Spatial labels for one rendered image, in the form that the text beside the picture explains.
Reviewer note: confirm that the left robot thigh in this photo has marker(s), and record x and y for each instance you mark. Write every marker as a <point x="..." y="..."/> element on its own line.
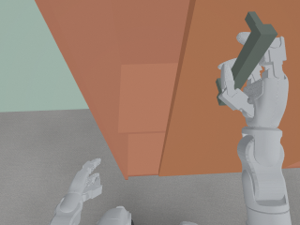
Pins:
<point x="115" y="216"/>

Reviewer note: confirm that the left robot hand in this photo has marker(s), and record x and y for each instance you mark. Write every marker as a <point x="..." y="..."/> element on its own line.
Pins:
<point x="87" y="186"/>

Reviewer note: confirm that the handle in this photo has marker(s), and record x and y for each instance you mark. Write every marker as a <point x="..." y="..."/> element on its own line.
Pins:
<point x="259" y="40"/>

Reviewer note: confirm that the right robot hand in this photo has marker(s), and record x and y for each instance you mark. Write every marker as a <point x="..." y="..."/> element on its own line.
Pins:
<point x="269" y="92"/>

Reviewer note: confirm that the robot right forearm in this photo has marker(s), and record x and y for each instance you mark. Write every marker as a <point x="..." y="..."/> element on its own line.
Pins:
<point x="264" y="186"/>

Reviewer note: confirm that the robot left forearm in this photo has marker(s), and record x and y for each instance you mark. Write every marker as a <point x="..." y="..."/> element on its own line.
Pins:
<point x="68" y="211"/>

